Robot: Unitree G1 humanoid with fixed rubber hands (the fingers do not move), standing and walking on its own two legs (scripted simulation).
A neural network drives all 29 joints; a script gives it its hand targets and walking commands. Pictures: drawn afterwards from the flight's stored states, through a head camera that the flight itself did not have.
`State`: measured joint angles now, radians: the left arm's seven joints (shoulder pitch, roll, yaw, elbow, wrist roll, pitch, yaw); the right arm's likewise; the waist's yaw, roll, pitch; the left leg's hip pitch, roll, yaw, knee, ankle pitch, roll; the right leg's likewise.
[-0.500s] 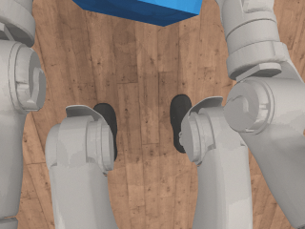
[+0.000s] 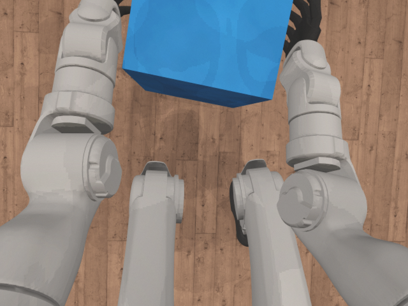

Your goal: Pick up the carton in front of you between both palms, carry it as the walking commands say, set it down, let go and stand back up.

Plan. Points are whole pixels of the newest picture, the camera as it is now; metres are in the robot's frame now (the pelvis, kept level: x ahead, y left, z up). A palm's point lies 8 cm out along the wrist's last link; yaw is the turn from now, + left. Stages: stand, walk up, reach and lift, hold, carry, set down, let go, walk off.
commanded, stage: reach and lift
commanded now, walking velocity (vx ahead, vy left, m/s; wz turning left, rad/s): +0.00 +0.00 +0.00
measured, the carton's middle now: (203, 39) +0.55 +0.02 -0.16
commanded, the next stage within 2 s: none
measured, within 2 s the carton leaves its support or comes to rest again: neither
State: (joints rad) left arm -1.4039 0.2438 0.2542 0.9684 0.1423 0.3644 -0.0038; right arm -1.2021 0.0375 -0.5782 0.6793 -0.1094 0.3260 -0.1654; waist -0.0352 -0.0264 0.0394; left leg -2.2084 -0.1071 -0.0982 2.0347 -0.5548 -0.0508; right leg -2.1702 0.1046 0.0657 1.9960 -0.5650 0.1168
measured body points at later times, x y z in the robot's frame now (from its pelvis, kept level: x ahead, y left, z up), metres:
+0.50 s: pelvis +0.01 +0.00 +0.11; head +0.27 +0.03 +0.48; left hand +0.52 +0.17 +0.04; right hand +0.50 -0.14 +0.05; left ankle +0.10 +0.12 -0.38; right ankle +0.11 -0.14 -0.38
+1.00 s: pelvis +0.05 -0.01 +0.24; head +0.19 +0.01 +0.67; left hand +0.46 +0.16 +0.20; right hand +0.46 -0.14 +0.21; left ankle +0.10 +0.12 -0.38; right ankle +0.11 -0.14 -0.38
